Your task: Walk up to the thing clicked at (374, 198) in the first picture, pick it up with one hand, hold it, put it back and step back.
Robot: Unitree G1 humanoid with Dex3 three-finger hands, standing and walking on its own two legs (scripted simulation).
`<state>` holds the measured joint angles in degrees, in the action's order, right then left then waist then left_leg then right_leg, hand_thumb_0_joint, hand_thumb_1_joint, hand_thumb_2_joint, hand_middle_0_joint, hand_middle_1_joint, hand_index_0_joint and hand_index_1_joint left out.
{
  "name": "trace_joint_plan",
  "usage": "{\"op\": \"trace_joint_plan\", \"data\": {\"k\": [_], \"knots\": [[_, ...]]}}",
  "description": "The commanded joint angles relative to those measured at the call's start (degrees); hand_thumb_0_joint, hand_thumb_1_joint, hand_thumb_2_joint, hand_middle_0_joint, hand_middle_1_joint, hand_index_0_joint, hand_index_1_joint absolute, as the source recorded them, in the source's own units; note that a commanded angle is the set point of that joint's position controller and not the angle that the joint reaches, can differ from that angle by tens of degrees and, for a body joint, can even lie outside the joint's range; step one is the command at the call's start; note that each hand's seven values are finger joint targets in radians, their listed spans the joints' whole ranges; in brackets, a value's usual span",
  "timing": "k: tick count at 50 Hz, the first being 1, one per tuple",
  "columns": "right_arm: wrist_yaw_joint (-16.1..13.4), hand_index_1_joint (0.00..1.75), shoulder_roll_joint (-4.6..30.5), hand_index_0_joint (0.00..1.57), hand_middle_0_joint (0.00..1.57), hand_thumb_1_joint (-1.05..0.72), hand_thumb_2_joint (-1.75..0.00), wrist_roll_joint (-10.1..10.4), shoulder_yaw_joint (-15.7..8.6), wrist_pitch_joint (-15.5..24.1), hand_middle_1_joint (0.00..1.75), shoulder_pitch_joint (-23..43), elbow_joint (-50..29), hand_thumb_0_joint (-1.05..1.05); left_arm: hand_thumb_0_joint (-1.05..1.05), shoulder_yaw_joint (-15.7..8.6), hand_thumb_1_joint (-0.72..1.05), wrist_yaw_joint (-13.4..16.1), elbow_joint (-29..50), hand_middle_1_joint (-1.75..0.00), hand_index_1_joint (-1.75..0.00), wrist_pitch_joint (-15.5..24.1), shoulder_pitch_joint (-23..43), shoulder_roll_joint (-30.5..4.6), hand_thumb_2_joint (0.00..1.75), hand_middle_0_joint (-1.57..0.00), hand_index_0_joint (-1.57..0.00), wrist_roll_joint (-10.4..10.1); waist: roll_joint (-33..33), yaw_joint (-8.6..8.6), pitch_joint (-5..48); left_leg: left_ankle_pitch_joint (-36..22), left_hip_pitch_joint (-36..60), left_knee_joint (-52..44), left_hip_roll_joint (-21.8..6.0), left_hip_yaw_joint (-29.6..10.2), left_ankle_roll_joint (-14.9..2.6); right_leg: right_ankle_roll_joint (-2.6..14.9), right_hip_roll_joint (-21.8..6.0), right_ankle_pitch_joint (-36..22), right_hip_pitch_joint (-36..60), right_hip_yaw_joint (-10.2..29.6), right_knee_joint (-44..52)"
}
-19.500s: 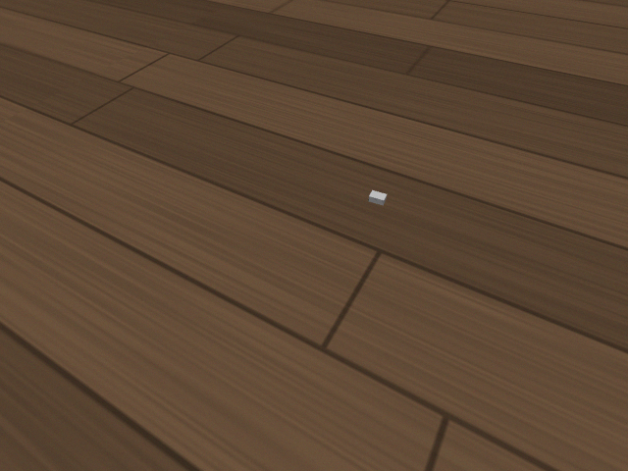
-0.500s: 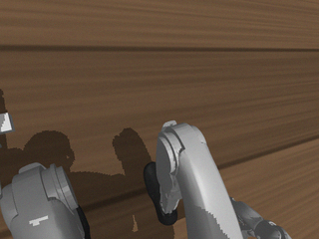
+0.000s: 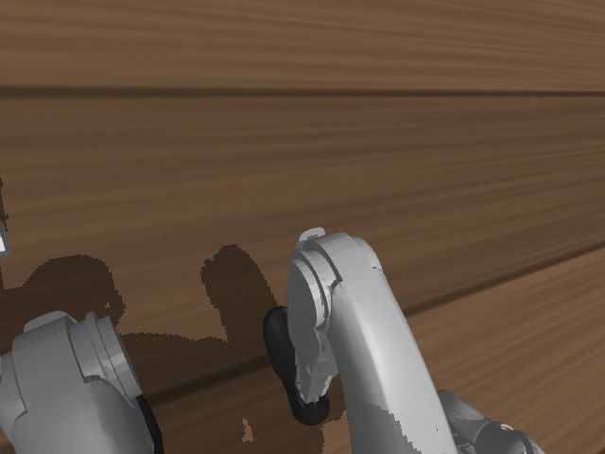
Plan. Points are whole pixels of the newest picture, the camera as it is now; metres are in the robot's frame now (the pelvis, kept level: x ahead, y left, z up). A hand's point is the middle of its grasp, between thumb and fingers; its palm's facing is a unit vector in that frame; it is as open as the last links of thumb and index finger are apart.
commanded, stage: rest palm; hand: left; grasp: from above
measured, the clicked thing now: out of the picture +0.43 +0.30 -0.28
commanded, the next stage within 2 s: close in 0.24 s
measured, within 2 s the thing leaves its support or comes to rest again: neither
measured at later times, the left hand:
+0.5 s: hand out of the picture +0.41 +0.29 -0.25, palm faces -0.44 -0.06 -0.90, open 13.7 cm
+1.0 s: hand out of the picture +0.41 +0.29 -0.25, palm faces -0.48 -0.09 -0.87, open 12.5 cm
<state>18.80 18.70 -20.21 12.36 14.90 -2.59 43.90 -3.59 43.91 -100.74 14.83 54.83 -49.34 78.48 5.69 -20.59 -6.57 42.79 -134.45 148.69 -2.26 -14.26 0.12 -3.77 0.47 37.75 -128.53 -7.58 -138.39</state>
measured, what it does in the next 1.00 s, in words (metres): stands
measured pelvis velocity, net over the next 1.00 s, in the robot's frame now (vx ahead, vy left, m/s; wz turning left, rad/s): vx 0.00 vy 0.00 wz -0.01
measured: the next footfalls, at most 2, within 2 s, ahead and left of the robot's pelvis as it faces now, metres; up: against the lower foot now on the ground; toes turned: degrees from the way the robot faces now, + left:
none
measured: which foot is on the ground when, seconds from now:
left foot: down 0.00-1.00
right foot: down 0.00-1.00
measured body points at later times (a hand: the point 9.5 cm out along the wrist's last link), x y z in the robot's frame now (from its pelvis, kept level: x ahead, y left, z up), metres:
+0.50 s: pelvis +0.00 +0.00 +0.00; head +0.26 +0.13 +0.35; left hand +0.43 +0.29 -0.20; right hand +0.07 -0.26 -0.07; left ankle +0.06 +0.13 -0.26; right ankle +0.11 -0.13 -0.26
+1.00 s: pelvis +0.00 +0.00 +0.00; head +0.27 +0.12 +0.35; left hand +0.43 +0.30 -0.20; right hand +0.05 -0.25 -0.06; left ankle +0.06 +0.13 -0.26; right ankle +0.11 -0.13 -0.26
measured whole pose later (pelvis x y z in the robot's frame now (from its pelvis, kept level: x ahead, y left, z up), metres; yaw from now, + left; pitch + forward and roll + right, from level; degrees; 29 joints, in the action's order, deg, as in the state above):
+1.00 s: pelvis +0.00 +0.00 +0.00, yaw -1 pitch +26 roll -14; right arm 18.6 19.8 -18.7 15.1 16.1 -3.6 42.9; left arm -2.9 39.5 -99.3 16.6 54.7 -52.3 74.5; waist 6.5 -20.4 -10.0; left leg 43.0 -133.4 148.3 -2.2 -15.4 0.6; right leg -3.8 0.8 37.5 -127.4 -8.6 -137.4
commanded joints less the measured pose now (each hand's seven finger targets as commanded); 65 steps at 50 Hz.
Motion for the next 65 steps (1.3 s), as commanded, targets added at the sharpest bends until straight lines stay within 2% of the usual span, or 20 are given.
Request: {"op": "trace_joint_plan", "data": {"k": [1,6,11,16,23,27,31,37,40,43,44,46,49,51,52,54,57,60,64,65], "knots": [[0.12,0.3,19.26,0.2,0.2,-0.9,-0.9,1.42,-5.05,1.41,0.3,-9.6,-0.54,0.0,0.0,-2.52,-0.52,0.82,2.99,-0.94,-0.95,-2.95,12.58,-11.19,0.98,-0.07,-0.06,-2.27,-24.17,-2.75,31.97,-10.83,24.85,-16.21,0.51,6.76,-0.75,4.37,3.28,-11.57,16.89,-6.95,11.47],[-0.28,0.3,18.45,0.2,0.2,-0.9,-0.9,2.08,-4.25,1.41,0.3,-10.86,-0.43,0.0,0.0,-3.67,-0.52,-2.81,2.38,-0.95,-0.96,-2.23,12.54,-12.44,0.97,-0.08,-0.07,-4.5,-22.32,-2.72,33.05,-10.61,23.63,-15.81,0.69,6.94,-1.17,4.22,3.27,-11.74,19.52,-6.65,12.33],[-0.67,0.3,18.1,0.2,0.2,-0.9,-0.91,2.11,-3.42,1.23,0.3,-9.37,-0.49,0.0,0.0,-1.0,-0.51,-4.26,6.41,-0.96,-0.97,1.28,13.06,-11.47,0.96,-0.07,-0.07,-5.17,-25.03,-2.57,34.94,-12.78,26.78,-15.19,0.53,6.62,-0.67,4.11,3.27,-13.86,21.05,-7.44,11.12],[-0.75,0.3,19.3,0.2,0.2,-0.9,-0.9,1.01,-3.72,0.51,0.3,-9.48,0.29,0.0,0.0,-0.1,-0.51,-1.37,8.35,-0.94,-0.95,3.58,12.29,-10.77,0.97,-0.08,-0.07,-3.56,-27.15,-2.55,36.0,-15.96,29.42,-15.84,0.17,6.25,0.05,4.21,3.92,-16.26,21.69,-8.26,11.22],[0.32,0.3,19.85,0.2,0.2,-0.88,-0.9,0.76,-4.46,1.6,0.3,-8.42,1.39,0.0,0.0,2.65,-0.34,3.78,7.06,-0.86,-0.86,0.76,12.22,-7.97,0.87,-0.19,-0.19,-2.43,-25.53,-3.5,31.76,-12.07,28.0,-16.5,-0.06,5.47,0.33,4.48,3.92,-12.77,18.34,-8.29,12.02],[0.96,0.3,19.86,0.2,0.2,-0.89,-0.9,1.57,-4.83,2.62,0.3,-8.47,-0.21,0.0,0.0,1.3,-0.32,3.36,6.53,-0.88,-0.87,-2.11,14.09,-8.5,0.84,-0.19,-0.2,-3.52,-24.97,-3.93,31.77,-11.58,26.71,-16.48,-0.06,5.49,0.15,4.48,3.59,-12.79,17.14,-7.88,11.99],[1.19,0.3,19.37,0.2,0.2,-0.89,-0.9,2.69,-4.26,3.11,0.3,-9.69,-0.2,0.0,0.0,-0.8,-0.3,0.36,3.59,-0.87,-0.86,-3.84,13.94,-10.21,0.82,-0.2,-0.22,-4.55,-24.23,-3.77,31.23,-11.99,25.52,-16.28,0.19,5.48,-0.25,4.25,3.06,-13.46,17.78,-7.62,11.8],[0.82,0.3,19.68,0.2,0.2,-0.89,-0.9,2.97,-3.14,3.3,0.3,-10.57,-1.12,0.0,0.0,-1.73,-0.28,-4.25,3.99,-0.88,-0.86,-1.72,14.54,-12.74,0.79,-0.23,-0.24,-5.3,-25.3,-3.67,32.9,-13.44,27.46,-16.26,0.43,5.45,-0.39,3.97,2.93,-14.48,20.23,-8.06,11.27],[0.48,0.3,19.48,0.2,0.2,-0.9,-0.9,2.87,-2.9,2.52,0.3,-10.42,-1.27,0.0,0.0,-1.99,-0.26,-4.27,5.55,-0.86,-0.84,-0.03,13.78,-14.16,0.77,-0.25,-0.26,-4.84,-27.25,-2.93,34.07,-13.38,27.81,-16.51,0.33,6.19,-0.19,4.35,3.34,-14.51,22.04,-7.57,11.46],[0.1,0.3,19.05,0.2,0.2,-0.89,-0.9,2.46,-2.26,2.03,0.3,-9.78,-1.45,0.0,0.0,0.13,-0.22,-3.86,6.7,-0.84,-0.82,1.28,12.79,-11.82,0.75,-0.27,-0.28,-4.82,-25.43,-3.51,34.32,-14.23,27.39,-14.97,0.3,6.66,-0.44,4.1,3.65,-15.61,22.97,-7.74,11.94],[-0.26,0.3,19.31,0.2,0.2,-0.89,-0.9,2.24,-2.41,1.83,0.3,-9.86,-0.86,0.0,0.0,-0.29,-0.22,-3.17,7.08,-0.81,-0.8,1.74,13.04,-12.22,0.75,-0.28,-0.29,-5.23,-25.11,-3.32,34.64,-13.79,26.85,-15.48,0.2,6.48,-0.46,4.26,3.83,-15.12,23.26,-7.74,12.58],[-0.49,0.3,19.4,0.2,0.2,-0.89,-0.9,2.24,-2.42,1.72,0.3,-9.92,-1.29,0.0,0.0,0.7,-0.18,-2.63,6.67,-0.78,-0.76,1.77,11.72,-11.77,0.72,-0.31,-0.32,-4.86,-24.61,-3.26,33.55,-13.62,26.34,-14.99,0.13,6.86,-0.48,4.19,3.94,-15.13,22.77,-7.42,12.69],[-0.85,0.3,19.67,0.2,0.2,-0.89,-0.9,2.03,-2.63,1.37,0.3,-10.05,-0.99,0.0,0.0,-0.16,-0.15,-0.95,7.12,-0.74,-0.73,1.81,11.87,-12.42,0.71,-0.33,-0.34,-4.81,-23.85,-2.9,33.94,-13.95,26.62,-15.88,-0.2,6.02,-0.25,4.43,4.23,-14.96,22.94,-7.68,13.0],[-0.64,0.3,19.98,0.2,0.2,-0.89,-0.9,1.68,-3.08,1.36,0.3,-11.26,-0.56,0.0,0.0,0.88,-0.13,-0.49,5.79,-0.73,-0.72,1.44,11.02,-10.36,0.69,-0.34,-0.36,-4.28,-24.38,-3.47,33.08,-14.25,27.09,-15.86,-0.21,5.79,-0.09,4.34,4.17,-15.09,21.0,-8.4,12.35],[-0.64,0.3,19.05,0.2,0.2,-0.89,-0.9,1.77,-2.28,1.69,0.3,-9.42,-1.34,0.0,0.0,0.9,-0.1,-0.38,6.33,-0.73,-0.72,1.33,11.63,-10.53,0.67,-0.36,-0.38,-4.74,-23.74,-3.17,32.25,-13.16,26.56,-15.89,-0.26,5.52,-0.07,4.28,4.0,-14.07,20.23,-8.54,12.21],[-0.95,0.3,20.2,0.2,0.2,-0.89,-0.9,1.91,-3.14,1.51,0.3,-10.33,-0.65,0.0,0.0,0.16,-0.08,0.22,6.12,-0.71,-0.7,0.99,12.0,-11.59,0.67,-0.38,-0.39,-4.55,-24.05,-3.26,32.65,-13.05,26.6,-16.53,-0.28,5.46,-0.09,4.4,4.1,-14.22,20.76,-8.36,12.88],[-0.72,0.3,19.31,0.2,0.2,-0.89,-0.9,1.65,-2.41,1.77,0.3,-9.63,-1.57,0.0,0.0,0.79,-0.04,-0.13,5.77,-0.68,-0.66,0.09,11.84,-11.16,0.63,-0.41,-0.43,-4.2,-24.19,-3.58,31.69,-12.02,26.39,-16.21,-0.22,5.8,-0.1,4.35,3.99,-13.37,20.35,-8.02,12.68],[-1.14,0.3,20.62,0.2,0.2,-0.89,-0.9,1.73,-3.6,1.78,0.3,-9.94,-1.01,0.0,0.0,0.19,-0.02,-0.01,5.66,-0.65,-0.63,-0.51,12.62,-12.04,0.6,-0.43,-0.45,-4.34,-24.67,-3.55,30.77,-10.04,25.87,-17.6,-0.16,5.54,-0.02,4.5,3.74,-11.33,19.15,-8.2,13.51],[-1.06,0.3,20.03,0.2,0.2,-0.89,-0.9,1.99,-2.96,1.74,0.3,-9.87,-1.57,0.0,0.0,-0.91,0.02,-0.96,5.76,-0.64,-0.62,-0.61,12.91,-13.27,0.57,-0.46,-0.48,-4.19,-25.84,-3.47,32.1,-11.81,27.24,-17.7,-0.31,5.2,0.1,4.53,3.71,-13.17,20.13,-8.06,12.68],[-0.88,0.3,19.84,0.2,0.2,-0.89,-0.9,2.27,-2.98,2.02,0.3,-9.49,-1.53,0.0,0.0,-0.22,0.03,-1.24,5.92,-0.63,-0.61,-0.66,13.01,-12.41,0.56,-0.46,-0.48,-4.13,-25.89,-3.28,31.23,-11.92,27.23,-17.4,-0.18,4.96,0.22,4.39,3.24,-13.25,18.91,-8.22,11.84]]}}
